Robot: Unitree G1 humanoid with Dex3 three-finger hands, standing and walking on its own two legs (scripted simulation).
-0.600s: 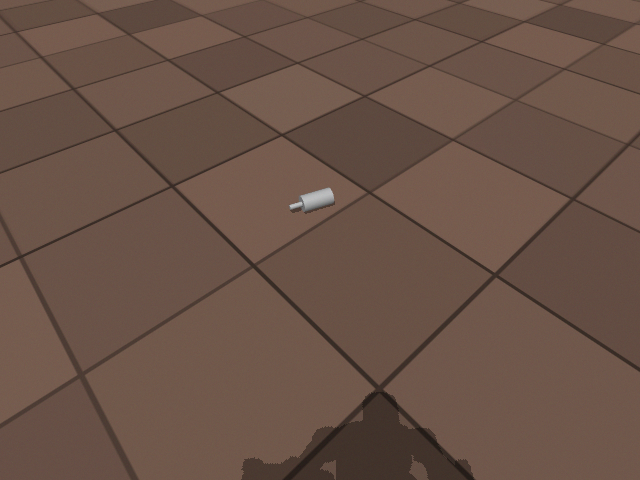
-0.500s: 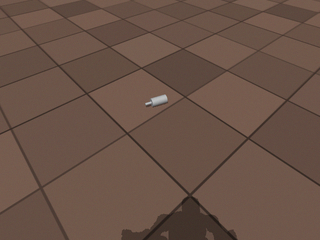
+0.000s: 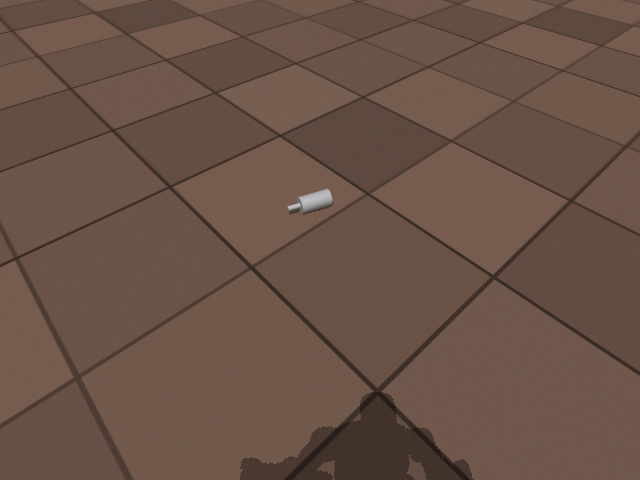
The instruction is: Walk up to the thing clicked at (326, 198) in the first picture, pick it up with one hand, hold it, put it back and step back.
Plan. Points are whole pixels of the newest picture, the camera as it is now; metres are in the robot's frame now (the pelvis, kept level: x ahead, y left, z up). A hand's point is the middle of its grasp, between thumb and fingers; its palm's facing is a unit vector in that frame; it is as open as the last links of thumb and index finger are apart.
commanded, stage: stand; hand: left
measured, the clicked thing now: (308, 202) +1.44 +0.10 -0.74
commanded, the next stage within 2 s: walk up in 0.52 s
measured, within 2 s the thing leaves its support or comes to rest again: neither
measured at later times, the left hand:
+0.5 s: hand out of the picture +0.08 +0.26 -0.16, palm faces -0.02 -0.94 -0.34, open 7.4 cm
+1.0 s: hand out of the picture +0.09 +0.29 -0.19, palm faces +0.15 -0.93 -0.32, open 7.4 cm
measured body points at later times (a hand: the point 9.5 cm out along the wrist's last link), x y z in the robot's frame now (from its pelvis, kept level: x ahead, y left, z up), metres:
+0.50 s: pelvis +0.01 +0.00 +0.00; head +0.02 +0.01 +0.45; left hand +0.08 +0.30 -0.13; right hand +0.09 -0.29 -0.13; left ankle +0.00 +0.12 -0.75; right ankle -0.01 -0.12 -0.75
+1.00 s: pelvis +0.13 +0.02 -0.03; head +0.15 +0.05 +0.41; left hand +0.08 +0.34 -0.17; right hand +0.29 -0.29 -0.11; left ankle +0.18 +0.13 -0.75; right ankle +0.02 -0.12 -0.71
